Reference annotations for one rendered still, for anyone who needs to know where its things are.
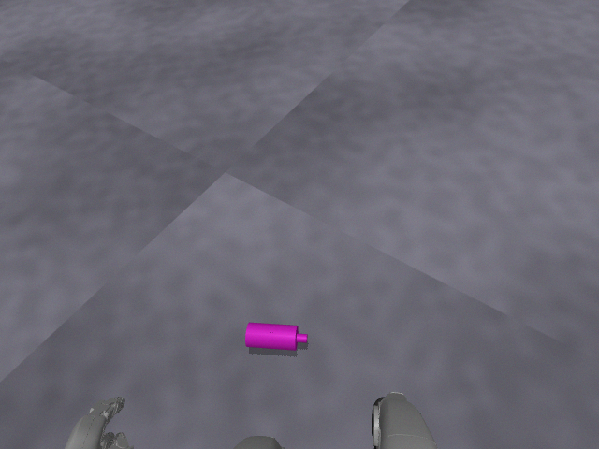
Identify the left robot hand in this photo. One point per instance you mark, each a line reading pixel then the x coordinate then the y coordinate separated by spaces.
pixel 88 433

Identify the bottle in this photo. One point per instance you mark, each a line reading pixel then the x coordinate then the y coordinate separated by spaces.
pixel 273 336

